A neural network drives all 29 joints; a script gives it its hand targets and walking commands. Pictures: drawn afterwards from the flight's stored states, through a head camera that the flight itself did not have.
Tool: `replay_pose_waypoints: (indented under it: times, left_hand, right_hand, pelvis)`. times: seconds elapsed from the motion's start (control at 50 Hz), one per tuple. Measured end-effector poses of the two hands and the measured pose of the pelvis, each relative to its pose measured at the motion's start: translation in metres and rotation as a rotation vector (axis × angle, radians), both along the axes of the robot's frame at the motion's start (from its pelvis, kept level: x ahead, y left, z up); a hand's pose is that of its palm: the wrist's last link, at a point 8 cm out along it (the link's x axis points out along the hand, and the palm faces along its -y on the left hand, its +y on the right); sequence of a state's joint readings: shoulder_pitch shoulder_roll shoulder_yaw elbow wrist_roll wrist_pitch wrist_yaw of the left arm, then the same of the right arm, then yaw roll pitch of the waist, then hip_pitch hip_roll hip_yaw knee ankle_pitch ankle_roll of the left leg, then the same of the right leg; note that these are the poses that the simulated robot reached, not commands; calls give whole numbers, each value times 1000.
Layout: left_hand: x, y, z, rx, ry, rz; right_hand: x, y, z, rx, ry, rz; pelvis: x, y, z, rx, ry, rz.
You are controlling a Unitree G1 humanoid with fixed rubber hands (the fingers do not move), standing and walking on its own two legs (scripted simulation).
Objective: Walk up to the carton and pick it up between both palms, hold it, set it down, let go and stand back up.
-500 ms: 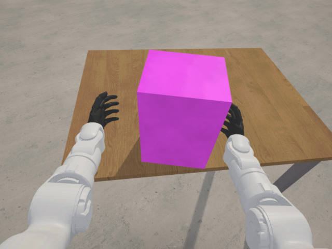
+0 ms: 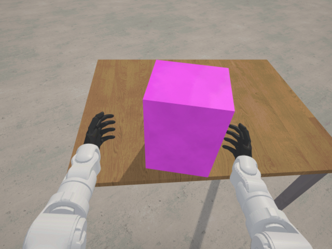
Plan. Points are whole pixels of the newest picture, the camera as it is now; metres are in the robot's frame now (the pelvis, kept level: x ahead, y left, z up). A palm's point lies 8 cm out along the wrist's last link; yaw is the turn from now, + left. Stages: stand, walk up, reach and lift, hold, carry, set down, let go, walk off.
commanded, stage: set down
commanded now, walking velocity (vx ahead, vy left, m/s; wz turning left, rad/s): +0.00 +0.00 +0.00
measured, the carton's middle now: (183, 122) +0.45 -0.07 +0.05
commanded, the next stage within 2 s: none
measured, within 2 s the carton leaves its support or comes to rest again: neither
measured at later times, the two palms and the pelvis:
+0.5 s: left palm (66, 195) +0.26 +0.22 +0.03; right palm (248, 188) +0.24 -0.18 +0.05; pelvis +0.01 +0.01 +0.00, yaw +0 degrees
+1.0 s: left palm (63, 210) +0.23 +0.22 +0.03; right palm (252, 206) +0.21 -0.19 +0.04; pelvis +0.00 +0.00 +0.00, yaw +1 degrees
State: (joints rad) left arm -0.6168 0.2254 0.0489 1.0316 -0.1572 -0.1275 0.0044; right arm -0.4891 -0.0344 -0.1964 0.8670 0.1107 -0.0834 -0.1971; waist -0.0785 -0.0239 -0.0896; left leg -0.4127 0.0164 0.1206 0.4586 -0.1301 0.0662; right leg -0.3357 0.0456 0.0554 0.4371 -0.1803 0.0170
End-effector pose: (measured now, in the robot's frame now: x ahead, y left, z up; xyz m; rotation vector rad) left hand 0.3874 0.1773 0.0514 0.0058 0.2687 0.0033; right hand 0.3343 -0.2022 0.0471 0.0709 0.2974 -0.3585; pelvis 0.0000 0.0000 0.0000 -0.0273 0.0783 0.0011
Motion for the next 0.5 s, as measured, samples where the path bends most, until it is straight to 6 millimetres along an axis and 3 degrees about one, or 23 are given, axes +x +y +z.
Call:
replay_pose_waypoints:
  times: [0.14, 0.3, 0.4, 0.5]
  left_hand:
    - [-23, 13, -7, 1, 9, -30]
    - [-83, 41, -18, -7, 36, 4]
    - [-114, 48, -25, -30, 45, 33]
    - [-128, 44, -22, -58, 19, 38]
  right_hand:
    - [-22, 8, -12, 12, -27, 19]
    - [-63, 18, -15, -1, -26, 40]
    - [-81, 17, -7, -12, -13, 49]
    - [-92, 19, 2, -15, -13, 75]
  pelvis:
    - [12, 2, 3, -3, -79, 3]
    - [18, 7, 4, -10, -144, 6]
    - [14, 8, 4, -11, -172, 7]
    - [8, 8, 3, -10, -194, 8]
